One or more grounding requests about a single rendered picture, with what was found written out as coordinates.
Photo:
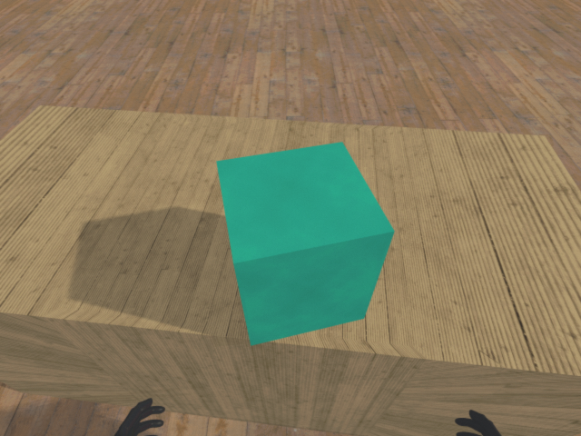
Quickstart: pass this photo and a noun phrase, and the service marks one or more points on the pedestal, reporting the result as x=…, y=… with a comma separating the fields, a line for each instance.
x=117, y=281

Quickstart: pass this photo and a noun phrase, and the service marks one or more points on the right robot hand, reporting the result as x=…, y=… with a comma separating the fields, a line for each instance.
x=478, y=422

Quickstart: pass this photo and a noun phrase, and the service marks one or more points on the carton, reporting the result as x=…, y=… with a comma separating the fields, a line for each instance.
x=308, y=239

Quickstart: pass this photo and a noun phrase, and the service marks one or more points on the left robot hand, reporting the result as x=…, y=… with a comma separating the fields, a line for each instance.
x=131, y=426

